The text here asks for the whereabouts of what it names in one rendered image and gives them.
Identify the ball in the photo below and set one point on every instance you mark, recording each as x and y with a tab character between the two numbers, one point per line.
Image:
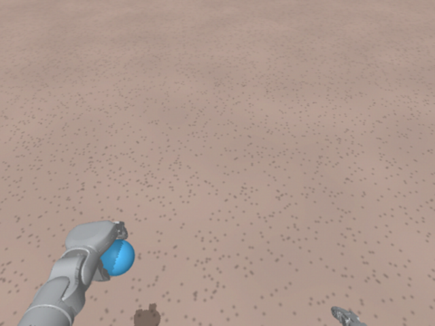
119	258

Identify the right robot hand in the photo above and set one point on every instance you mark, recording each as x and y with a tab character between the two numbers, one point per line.
347	318

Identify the left robot arm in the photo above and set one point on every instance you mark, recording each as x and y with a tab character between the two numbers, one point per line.
62	296

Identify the left robot hand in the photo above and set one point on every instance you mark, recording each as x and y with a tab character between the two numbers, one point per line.
98	235

